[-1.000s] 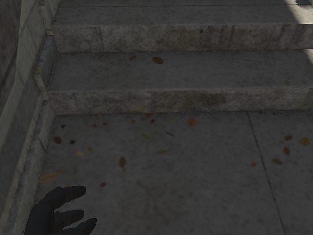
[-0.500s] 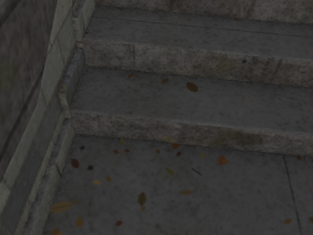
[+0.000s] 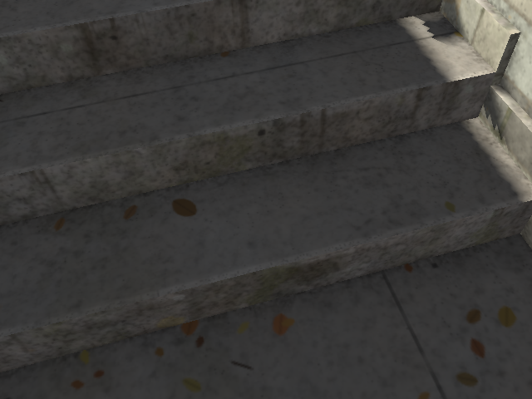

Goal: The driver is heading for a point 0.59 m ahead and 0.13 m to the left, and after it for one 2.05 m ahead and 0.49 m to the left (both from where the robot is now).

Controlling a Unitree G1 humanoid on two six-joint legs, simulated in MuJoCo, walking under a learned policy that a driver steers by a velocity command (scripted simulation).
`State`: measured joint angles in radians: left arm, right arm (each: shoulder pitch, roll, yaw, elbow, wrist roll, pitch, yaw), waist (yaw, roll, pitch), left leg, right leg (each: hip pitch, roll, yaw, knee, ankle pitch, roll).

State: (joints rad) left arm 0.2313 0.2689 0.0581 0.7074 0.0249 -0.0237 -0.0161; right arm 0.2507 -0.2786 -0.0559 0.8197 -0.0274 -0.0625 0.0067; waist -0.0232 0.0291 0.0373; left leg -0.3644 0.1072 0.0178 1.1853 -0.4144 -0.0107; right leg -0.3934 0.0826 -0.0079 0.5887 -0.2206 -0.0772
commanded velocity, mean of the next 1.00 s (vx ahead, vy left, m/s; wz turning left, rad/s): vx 0.42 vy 0.00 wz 0.32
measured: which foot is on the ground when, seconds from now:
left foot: up 0.00-0.40, down 0.42-0.92, up 0.94-1.00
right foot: down 0.00-0.46, up 0.48-0.90, down 0.92-1.00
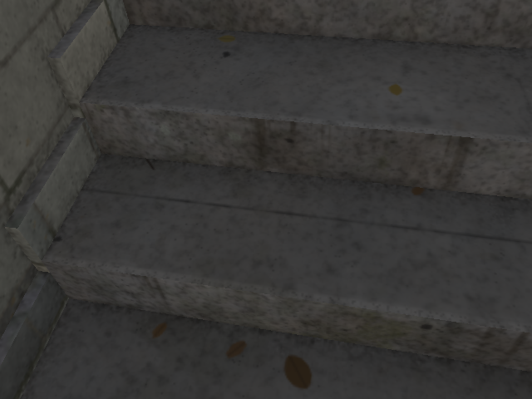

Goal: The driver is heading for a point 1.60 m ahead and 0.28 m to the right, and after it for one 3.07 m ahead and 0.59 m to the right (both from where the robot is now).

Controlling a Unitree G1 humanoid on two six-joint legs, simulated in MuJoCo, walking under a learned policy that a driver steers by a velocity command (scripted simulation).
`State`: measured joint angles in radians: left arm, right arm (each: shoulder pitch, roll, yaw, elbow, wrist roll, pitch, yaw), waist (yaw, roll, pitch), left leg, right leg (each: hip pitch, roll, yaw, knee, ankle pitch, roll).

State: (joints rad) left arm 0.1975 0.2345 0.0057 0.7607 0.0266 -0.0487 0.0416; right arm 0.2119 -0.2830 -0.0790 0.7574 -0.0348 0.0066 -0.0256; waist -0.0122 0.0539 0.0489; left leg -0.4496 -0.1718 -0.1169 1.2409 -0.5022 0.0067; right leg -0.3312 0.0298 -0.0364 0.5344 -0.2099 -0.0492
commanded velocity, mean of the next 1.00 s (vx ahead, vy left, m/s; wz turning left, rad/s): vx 0.03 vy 0.00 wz -0.25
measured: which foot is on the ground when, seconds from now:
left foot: up 0.00-0.34, down 0.36-0.78, up 0.80-1.00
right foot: down 0.00-0.38, up 0.40-0.76, down 0.78-1.00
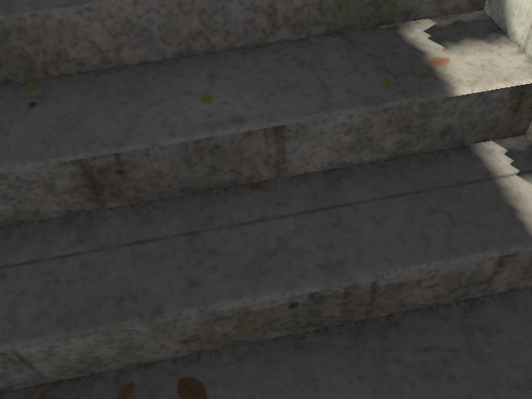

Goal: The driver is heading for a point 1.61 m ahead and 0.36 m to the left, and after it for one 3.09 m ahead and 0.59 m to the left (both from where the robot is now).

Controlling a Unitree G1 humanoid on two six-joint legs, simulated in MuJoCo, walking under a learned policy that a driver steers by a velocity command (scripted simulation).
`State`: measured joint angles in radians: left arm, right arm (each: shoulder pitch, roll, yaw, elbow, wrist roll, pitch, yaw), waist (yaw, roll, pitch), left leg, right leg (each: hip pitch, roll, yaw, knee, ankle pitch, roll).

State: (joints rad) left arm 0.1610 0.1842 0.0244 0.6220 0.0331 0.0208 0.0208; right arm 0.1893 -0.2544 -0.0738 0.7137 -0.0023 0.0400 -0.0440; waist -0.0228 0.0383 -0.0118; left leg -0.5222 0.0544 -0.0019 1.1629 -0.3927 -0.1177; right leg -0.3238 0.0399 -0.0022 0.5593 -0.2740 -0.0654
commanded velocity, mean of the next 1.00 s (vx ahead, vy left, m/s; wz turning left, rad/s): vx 0.00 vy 0.00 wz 0.30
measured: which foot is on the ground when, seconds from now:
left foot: up 0.00-0.16, down 0.18-0.44, up 0.46-0.74, down 0.76-1.00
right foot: down 0.00-0.76, up 0.78-1.00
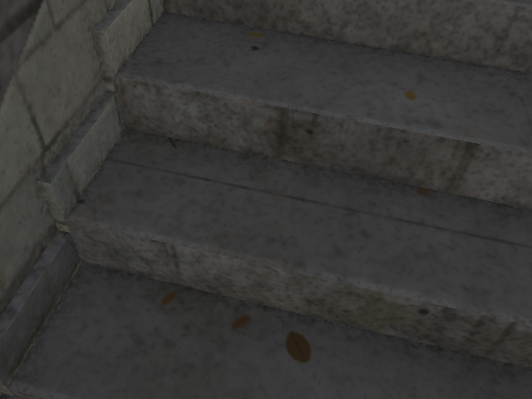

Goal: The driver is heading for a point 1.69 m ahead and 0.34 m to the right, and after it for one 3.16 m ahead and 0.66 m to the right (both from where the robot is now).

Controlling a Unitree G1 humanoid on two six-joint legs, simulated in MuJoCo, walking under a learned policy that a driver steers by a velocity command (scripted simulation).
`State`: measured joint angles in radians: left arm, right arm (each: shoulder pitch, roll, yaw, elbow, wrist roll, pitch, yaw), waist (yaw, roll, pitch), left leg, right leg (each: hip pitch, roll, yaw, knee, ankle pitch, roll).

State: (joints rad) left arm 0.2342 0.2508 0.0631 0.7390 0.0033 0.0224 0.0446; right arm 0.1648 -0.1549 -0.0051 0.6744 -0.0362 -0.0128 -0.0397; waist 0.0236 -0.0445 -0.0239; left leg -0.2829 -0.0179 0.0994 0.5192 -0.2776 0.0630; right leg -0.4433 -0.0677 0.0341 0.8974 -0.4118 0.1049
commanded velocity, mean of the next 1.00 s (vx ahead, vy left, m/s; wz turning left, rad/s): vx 0.22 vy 0.00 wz -0.28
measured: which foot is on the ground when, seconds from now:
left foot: down 0.00-0.28, up 0.30-0.70, down 0.72-1.00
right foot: up 0.00-0.26, down 0.28-0.72, up 0.74-1.00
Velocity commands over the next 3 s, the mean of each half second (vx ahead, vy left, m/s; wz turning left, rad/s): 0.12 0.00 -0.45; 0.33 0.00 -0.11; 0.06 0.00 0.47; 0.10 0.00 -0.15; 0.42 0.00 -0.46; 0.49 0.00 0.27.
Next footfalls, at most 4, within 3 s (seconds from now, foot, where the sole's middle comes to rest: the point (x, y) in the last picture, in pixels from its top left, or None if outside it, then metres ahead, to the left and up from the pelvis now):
0.28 right None -0.02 -0.13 -0.77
0.72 left None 0.16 0.02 -0.77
1.08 right None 0.15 -0.16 -0.77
1.48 left None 0.14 0.10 -0.77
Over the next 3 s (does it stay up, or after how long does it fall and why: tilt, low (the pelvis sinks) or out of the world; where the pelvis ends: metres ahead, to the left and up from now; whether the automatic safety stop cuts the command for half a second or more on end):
stays up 0.39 -0.17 0.15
